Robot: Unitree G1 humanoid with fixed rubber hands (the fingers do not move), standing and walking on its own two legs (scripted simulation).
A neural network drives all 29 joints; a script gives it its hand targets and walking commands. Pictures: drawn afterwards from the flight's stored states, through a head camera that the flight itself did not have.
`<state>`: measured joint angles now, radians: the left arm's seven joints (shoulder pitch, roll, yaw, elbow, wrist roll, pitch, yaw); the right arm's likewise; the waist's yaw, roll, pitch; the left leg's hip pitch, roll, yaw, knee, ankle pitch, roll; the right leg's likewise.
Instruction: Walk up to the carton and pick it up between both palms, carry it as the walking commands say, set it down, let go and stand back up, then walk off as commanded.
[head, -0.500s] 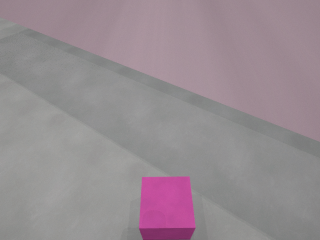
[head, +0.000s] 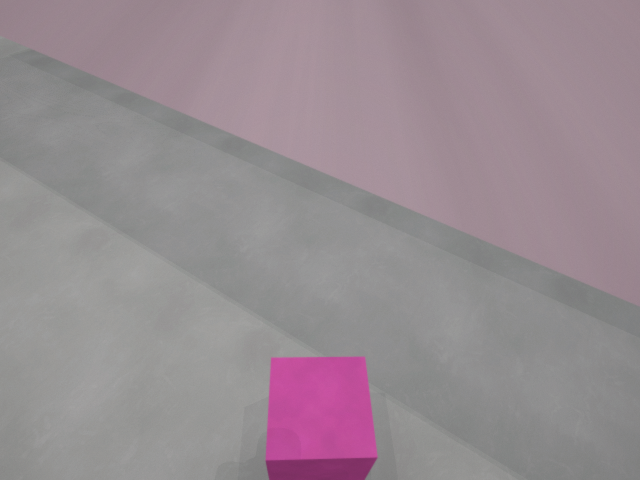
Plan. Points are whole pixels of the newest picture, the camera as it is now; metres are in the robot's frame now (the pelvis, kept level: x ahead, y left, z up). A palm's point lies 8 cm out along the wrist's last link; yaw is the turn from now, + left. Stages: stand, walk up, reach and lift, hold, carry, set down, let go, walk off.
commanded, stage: walk up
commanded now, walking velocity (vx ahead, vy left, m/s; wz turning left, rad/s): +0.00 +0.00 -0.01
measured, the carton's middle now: (317, 420) +0.42 -0.01 -0.65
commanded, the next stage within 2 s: stand in 0.08 s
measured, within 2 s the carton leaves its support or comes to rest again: neither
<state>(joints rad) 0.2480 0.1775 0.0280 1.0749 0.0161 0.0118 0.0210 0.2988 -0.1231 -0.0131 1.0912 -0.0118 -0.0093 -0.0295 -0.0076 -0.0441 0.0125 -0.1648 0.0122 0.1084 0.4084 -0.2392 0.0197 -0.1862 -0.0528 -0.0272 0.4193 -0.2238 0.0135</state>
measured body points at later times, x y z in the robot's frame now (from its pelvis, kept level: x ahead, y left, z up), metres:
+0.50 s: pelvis +0.00 -0.02 +0.00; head +0.01 -0.01 +0.45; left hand -0.02 +0.20 -0.16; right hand -0.01 -0.23 -0.16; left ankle -0.01 +0.10 -0.74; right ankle +0.00 -0.14 -0.74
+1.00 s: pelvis -0.01 -0.02 -0.02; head +0.06 -0.02 +0.42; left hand +0.13 +0.20 -0.15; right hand +0.16 -0.23 -0.15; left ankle -0.01 +0.10 -0.74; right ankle +0.00 -0.14 -0.74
